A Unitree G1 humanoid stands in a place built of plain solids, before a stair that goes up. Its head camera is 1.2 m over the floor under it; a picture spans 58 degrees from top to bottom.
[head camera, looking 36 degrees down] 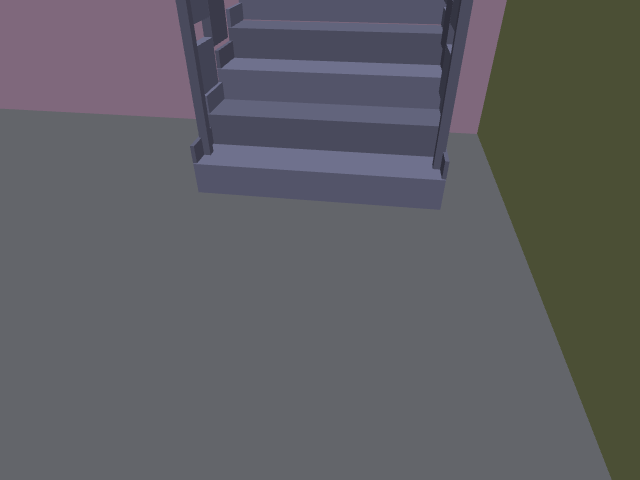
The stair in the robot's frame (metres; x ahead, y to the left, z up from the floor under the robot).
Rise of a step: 0.17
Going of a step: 0.27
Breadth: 1.32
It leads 8 degrees to the right of straight ahead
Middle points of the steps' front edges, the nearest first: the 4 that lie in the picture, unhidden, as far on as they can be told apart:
2.01 0.02 0.17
2.27 -0.01 0.35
2.54 -0.05 0.52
2.81 -0.09 0.70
